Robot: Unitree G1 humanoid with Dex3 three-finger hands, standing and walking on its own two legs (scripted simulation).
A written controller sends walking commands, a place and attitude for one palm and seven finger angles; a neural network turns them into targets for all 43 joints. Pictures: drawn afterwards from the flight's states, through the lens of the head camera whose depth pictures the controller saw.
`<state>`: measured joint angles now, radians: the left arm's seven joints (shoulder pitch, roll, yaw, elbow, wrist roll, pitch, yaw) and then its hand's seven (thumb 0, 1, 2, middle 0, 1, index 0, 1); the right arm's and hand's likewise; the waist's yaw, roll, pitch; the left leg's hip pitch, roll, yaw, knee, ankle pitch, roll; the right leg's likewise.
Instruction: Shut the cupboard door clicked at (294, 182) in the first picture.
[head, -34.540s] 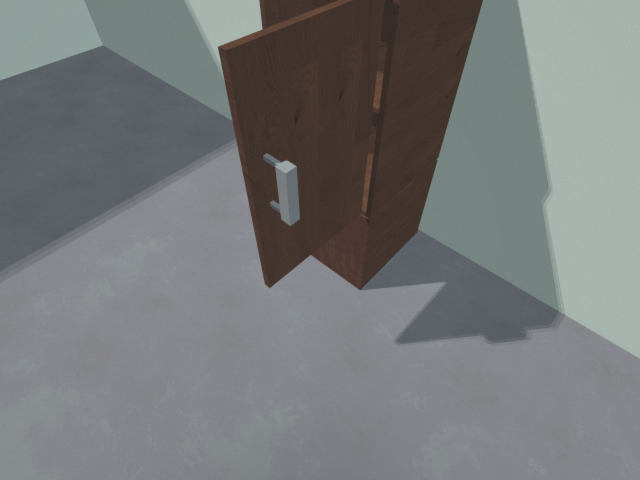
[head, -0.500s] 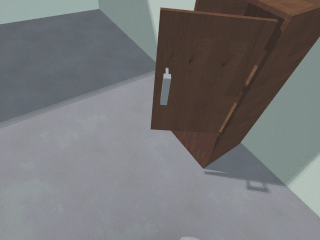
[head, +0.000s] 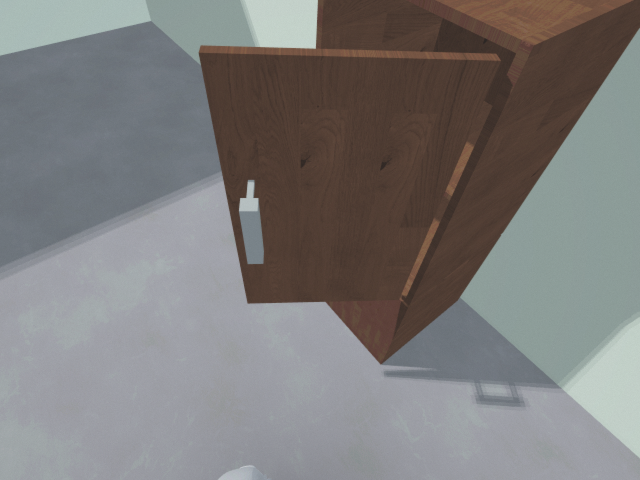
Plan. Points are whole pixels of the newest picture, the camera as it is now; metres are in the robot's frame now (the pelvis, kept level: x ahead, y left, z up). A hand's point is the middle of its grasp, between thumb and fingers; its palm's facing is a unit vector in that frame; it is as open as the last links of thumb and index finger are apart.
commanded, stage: come to a stop and stand still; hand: left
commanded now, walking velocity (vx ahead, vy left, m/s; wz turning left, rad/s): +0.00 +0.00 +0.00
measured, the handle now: (253, 222) +0.50 +0.13 -0.02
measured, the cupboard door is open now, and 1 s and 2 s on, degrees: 55 55 55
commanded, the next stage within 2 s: look again from close up in 1.28 s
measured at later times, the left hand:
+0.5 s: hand out of the picture +0.13 +0.14 -0.16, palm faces +0.01 -0.96 -0.28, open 7.4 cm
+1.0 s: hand out of the picture +0.11 +0.20 -0.17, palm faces -0.02 -0.97 -0.26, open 7.4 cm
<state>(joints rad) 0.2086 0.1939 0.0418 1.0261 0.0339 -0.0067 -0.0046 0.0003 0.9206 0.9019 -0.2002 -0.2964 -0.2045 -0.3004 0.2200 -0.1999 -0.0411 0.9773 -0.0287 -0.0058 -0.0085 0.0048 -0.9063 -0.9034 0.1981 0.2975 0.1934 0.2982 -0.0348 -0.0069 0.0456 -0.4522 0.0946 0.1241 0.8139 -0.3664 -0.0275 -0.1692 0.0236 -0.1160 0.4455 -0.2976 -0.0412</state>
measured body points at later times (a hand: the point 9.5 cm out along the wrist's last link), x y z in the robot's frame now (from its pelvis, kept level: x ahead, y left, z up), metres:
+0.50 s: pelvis +0.07 -0.06 +0.00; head +0.13 -0.08 +0.45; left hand +0.13 +0.19 -0.14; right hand +0.15 -0.32 -0.16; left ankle +0.01 +0.07 -0.66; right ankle +0.07 -0.17 -0.74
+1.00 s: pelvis +0.04 +0.00 -0.01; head +0.04 +0.01 +0.44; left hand +0.11 +0.25 -0.15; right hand +0.13 -0.22 -0.15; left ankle +0.04 +0.09 -0.74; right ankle +0.07 -0.17 -0.74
